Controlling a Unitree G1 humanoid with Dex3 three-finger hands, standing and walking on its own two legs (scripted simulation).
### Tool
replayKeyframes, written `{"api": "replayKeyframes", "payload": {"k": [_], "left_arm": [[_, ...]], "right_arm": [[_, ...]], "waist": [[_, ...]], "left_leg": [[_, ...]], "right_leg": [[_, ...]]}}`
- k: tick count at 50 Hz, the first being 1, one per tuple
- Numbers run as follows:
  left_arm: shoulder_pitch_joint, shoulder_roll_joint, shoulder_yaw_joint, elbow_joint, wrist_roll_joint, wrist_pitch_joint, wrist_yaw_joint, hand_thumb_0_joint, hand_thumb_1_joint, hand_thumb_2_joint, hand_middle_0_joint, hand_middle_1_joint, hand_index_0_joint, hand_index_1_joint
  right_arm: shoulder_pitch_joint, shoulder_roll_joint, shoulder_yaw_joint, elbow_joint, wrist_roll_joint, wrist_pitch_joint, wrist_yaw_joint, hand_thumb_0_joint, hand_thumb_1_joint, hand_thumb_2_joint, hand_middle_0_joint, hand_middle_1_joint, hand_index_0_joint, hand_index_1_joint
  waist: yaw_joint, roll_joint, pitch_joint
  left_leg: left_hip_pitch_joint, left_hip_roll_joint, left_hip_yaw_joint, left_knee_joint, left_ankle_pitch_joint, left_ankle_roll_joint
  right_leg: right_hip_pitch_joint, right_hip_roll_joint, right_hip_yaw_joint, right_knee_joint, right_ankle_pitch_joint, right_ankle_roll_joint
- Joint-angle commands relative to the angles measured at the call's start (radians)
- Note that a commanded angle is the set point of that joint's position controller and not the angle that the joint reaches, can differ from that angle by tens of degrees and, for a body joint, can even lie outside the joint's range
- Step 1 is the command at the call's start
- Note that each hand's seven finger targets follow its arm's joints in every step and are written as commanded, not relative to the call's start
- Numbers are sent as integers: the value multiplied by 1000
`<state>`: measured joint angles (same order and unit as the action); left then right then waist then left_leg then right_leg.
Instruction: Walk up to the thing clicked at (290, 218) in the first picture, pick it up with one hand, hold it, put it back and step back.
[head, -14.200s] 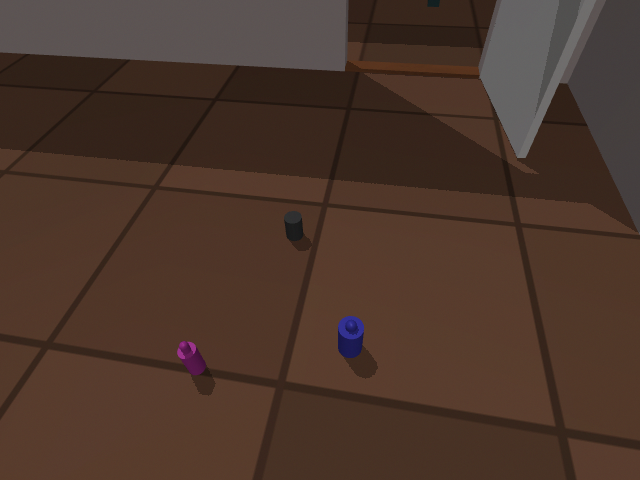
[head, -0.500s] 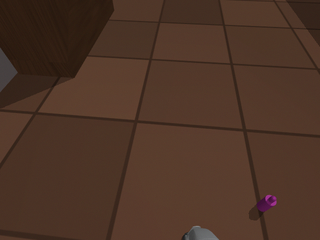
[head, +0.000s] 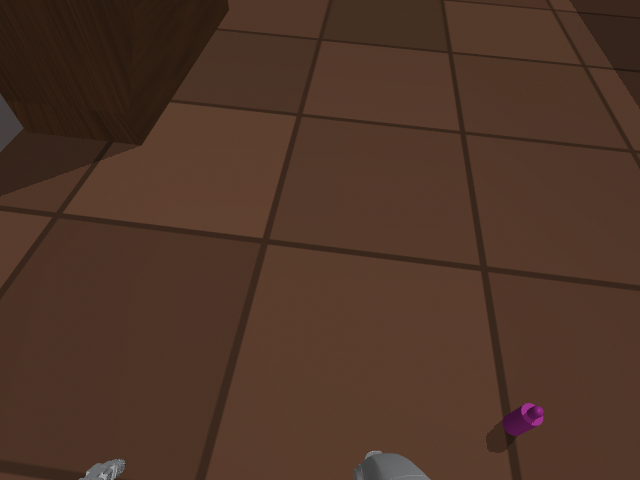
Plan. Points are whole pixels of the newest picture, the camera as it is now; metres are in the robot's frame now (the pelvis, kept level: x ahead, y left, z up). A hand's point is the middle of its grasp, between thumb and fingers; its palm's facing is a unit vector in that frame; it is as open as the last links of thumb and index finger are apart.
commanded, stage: walk up
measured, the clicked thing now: out of the picture +0.01 -1.18 -0.70
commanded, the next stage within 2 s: stand in 0.80 s
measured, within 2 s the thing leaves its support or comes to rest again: neither
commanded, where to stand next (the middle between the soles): +0.05 -0.01 m, yaw -2 degrees
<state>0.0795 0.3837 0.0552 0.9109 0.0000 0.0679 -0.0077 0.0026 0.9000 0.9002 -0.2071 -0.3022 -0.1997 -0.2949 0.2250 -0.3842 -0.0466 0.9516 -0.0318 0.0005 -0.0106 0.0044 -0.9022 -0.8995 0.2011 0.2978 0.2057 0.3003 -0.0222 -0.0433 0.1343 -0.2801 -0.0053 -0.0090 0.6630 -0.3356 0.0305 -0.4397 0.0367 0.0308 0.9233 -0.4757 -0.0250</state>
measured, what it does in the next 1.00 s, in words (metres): steps on the spot: right foot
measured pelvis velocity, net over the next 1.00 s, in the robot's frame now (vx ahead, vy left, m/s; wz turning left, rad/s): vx -0.02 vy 0.00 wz -0.05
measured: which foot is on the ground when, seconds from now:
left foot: down 0.00-1.00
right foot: up 0.00-0.16, down 0.18-1.00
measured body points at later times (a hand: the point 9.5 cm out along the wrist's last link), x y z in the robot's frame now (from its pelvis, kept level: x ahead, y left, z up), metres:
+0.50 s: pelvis -0.02 -0.01 +0.01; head -0.01 -0.01 +0.46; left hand +0.08 +0.30 -0.11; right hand +0.07 -0.30 -0.12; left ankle +0.01 +0.12 -0.72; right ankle -0.03 -0.15 -0.72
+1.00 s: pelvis -0.02 +0.00 +0.02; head +0.00 +0.00 +0.47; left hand +0.07 +0.30 -0.11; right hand +0.04 -0.31 -0.11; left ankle +0.01 +0.12 -0.72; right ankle -0.03 -0.15 -0.72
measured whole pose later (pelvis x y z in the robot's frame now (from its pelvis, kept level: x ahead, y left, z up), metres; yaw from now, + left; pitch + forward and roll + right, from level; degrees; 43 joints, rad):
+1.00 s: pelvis -0.02 +0.00 +0.02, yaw -3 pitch -2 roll +0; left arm 0.11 0.36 0.00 1.14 0.01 -0.01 -0.01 0.00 0.90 0.90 -0.21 -0.30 -0.20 -0.29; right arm 0.10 -0.35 -0.02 1.14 0.00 -0.01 0.02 0.01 -0.90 -0.90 0.20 0.30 0.20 0.30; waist -0.01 -0.01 0.06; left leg -0.16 0.00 0.01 0.34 -0.15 0.00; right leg -0.10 -0.03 0.05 0.35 -0.21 0.04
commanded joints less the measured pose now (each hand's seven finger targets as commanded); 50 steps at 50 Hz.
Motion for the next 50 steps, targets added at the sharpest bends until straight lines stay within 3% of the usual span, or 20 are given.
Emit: {"api": "replayKeyframes", "payload": {"k": [1,3,5,7,8,9,10,11,12,13,14,15,16,17,19,21,27,34,44,50], "left_arm": [[44,175,49,-52,-14,-30,9,0,900,900,-200,-300,-200,-300],[26,167,40,-52,-12,-43,4,0,900,900,-200,-300,-200,-300],[15,159,28,-49,-8,-67,8,0,900,900,-200,-300,-200,-300],[94,142,26,1,-3,-85,20,0,900,900,-200,-300,-200,-300],[122,167,32,24,3,-94,27,0,900,900,-200,-300,-200,-300],[121,219,38,27,14,-106,33,0,900,900,-200,-300,-200,-300],[106,262,43,22,29,-116,37,0,900,900,-200,-300,-200,-300],[45,309,39,11,17,-114,34,0,900,900,-200,-300,-200,-300],[-10,304,33,-5,17,-114,29,0,900,900,-200,-300,-200,-300],[-40,265,22,-9,13,-110,24,0,900,900,-200,-300,-200,-300],[-47,239,14,-5,6,-109,21,0,900,900,-200,-300,-200,-300],[-39,215,10,-3,1,-110,22,0,900,900,-200,-300,-200,-300],[-10,198,8,16,-4,-108,20,0,900,900,-200,-300,-200,-300],[36,198,5,37,-3,-106,18,0,900,900,-200,-300,-200,-300],[16,213,3,56,3,-110,16,0,900,900,-200,-300,-200,-300],[-27,214,4,61,5,-111,16,0,900,900,-200,-300,-200,-300],[-22,192,-5,100,3,-109,12,0,900,900,-200,-300,-200,-300],[-22,186,-11,132,2,-105,13,0,900,900,-200,-300,-200,-300],[-15,187,-16,165,8,-103,10,0,900,900,-200,-300,-200,-300],[-17,193,-17,163,6,-107,12,0,900,900,-200,-300,-200,-300]], "right_arm": [[-67,-235,-49,-105,0,-42,-29,0,-900,-900,200,300,200,300],[-44,-231,-50,-93,1,-41,-21,0,-900,-900,200,300,200,300],[-25,-238,-51,-95,0,-30,-16,0,-900,-900,200,300,200,300],[-54,-239,-46,-95,4,-11,-8,0,-900,-900,200,300,200,300],[-61,-226,-43,-97,14,-2,-5,0,-900,-900,200,300,200,300],[-44,-184,-27,-100,26,0,-3,0,-900,-900,200,300,200,300],[-55,-158,-15,-123,34,-3,1,0,-900,-900,200,300,200,300],[-72,-172,-21,-107,30,6,-6,0,-900,-900,200,300,200,300],[-56,-190,-36,-76,22,5,-7,0,-900,-900,200,300,200,300],[-49,-195,-40,-56,22,-2,-1,0,-900,-900,200,300,200,300],[-61,-200,-36,-47,30,-11,5,0,-900,-900,200,300,200,300],[-72,-212,-39,-41,30,-20,8,0,-900,-900,200,300,200,300],[-94,-213,-36,-40,29,-25,8,0,-900,-900,200,300,200,300],[-142,-214,-33,-49,24,-26,10,0,-900,-900,200,300,200,300],[-154,-192,-22,-32,25,-21,16,0,-900,-900,200,300,200,300],[-146,-185,-20,-5,25,-20,18,0,-900,-900,200,300,200,300],[-166,-187,-13,46,21,-32,20,0,-900,-900,200,300,200,300],[-186,-179,-9,78,23,-39,16,0,-900,-900,200,300,200,300],[-189,-188,-12,111,24,-37,13,0,-900,-900,200,300,200,300],[-181,-185,-8,126,26,-39,13,0,-900,-900,200,300,200,300]], "waist": [[51,160,-117],[23,177,-185],[-1,229,-227],[35,221,-230],[43,189,-241],[35,94,-246],[30,-18,-237],[27,-51,-208],[-3,-67,-158],[-31,-49,-128],[-32,-26,-121],[-24,-26,-154],[6,-14,-157],[36,-14,-163],[26,-53,-113],[9,-38,-81],[24,31,-123],[33,78,-169],[20,70,-130],[11,46,-180]], "left_leg": [[46,232,-194,-218,543,170],[208,206,-166,-173,514,147],[282,211,-155,-113,560,160],[233,176,-88,-25,541,122],[178,156,-70,20,522,87],[45,129,-83,49,382,44],[-111,69,-50,77,195,5],[-65,46,-27,64,-148,-6],[61,66,-48,64,-138,-8],[128,62,-57,-30,-77,2],[143,75,-58,-161,112,2],[174,109,-114,-200,301,28],[182,135,-141,-219,357,44],[175,148,-143,-209,279,60],[111,107,-98,-211,158,31],[129,86,-77,-260,125,5],[118,115,-109,-350,81,9],[155,128,-94,-372,240,1],[148,132,-107,-410,128,-10],[212,132,-86,-371,281,-13]], "right_leg": [[2,20,113,139,-40,-12],[12,1,63,-58,-32,7],[67,-25,-6,-255,-39,26],[204,-12,-55,-534,157,17],[299,-32,-16,-603,312,-1],[409,-104,126,-546,495,-24],[484,-241,312,-527,595,-80],[332,-364,392,-516,562,-196],[176,-364,375,-504,517,-214],[105,-303,284,-505,438,-157],[146,-223,161,-477,429,-83],[168,-165,112,-436,453,-28],[176,-121,74,-423,420,-8],[180,-107,69,-459,332,-7],[199,-143,123,-556,217,-16],[176,-161,143,-579,207,-21],[265,-129,94,-592,245,-8],[329,-133,74,-593,377,5],[289,-145,78,-636,296,12],[296,-157,85,-642,387,10]]}}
